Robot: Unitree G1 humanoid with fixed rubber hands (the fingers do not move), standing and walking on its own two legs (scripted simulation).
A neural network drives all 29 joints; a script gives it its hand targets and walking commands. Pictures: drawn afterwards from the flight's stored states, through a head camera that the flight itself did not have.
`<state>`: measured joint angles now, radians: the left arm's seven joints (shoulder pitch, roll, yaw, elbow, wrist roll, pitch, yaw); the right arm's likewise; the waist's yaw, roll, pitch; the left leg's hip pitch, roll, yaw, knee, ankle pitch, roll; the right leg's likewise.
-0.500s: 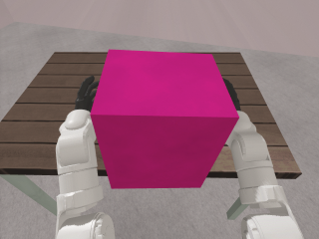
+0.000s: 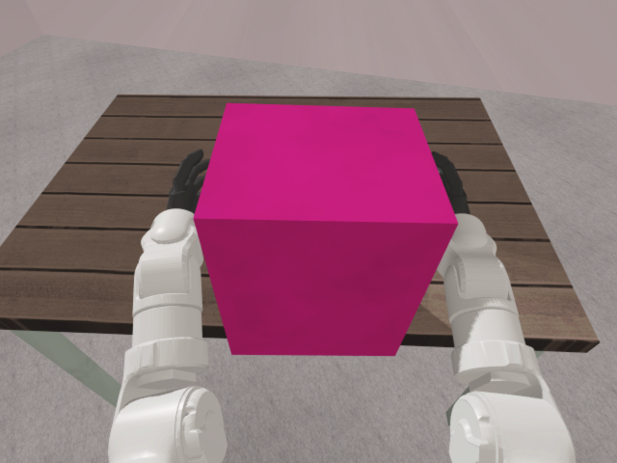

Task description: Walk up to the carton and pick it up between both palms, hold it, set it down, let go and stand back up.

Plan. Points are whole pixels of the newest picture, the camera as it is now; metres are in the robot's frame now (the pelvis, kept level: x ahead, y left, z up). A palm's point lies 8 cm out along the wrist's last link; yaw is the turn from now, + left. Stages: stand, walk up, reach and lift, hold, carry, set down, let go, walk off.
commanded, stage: set down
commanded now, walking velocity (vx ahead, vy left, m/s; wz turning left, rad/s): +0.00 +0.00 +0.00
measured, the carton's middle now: (317, 239) +0.40 -0.02 +0.08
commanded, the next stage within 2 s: none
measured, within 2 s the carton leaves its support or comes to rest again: rests again in 1.34 s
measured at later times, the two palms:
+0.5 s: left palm (194, 211) +0.43 +0.15 +0.11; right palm (442, 208) +0.41 -0.19 +0.11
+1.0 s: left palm (198, 220) +0.44 +0.15 +0.09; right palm (434, 217) +0.42 -0.19 +0.09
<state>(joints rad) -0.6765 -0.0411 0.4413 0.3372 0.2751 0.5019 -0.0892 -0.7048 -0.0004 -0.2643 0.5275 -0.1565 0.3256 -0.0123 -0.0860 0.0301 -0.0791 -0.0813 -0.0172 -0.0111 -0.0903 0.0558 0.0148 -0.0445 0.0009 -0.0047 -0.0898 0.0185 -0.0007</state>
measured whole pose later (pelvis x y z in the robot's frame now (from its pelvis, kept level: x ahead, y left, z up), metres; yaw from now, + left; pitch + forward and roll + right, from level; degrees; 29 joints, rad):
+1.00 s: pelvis +0.01 +0.00 +0.00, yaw +1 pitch +16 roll +0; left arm -0.76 0.01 0.43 0.75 0.24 0.16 -0.03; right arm -0.75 0.03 -0.47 0.71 -0.31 0.12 0.03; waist -0.07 0.04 -0.20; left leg -0.26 -0.02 -0.03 -0.09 0.07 0.02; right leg -0.21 0.00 -0.03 -0.09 0.02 0.00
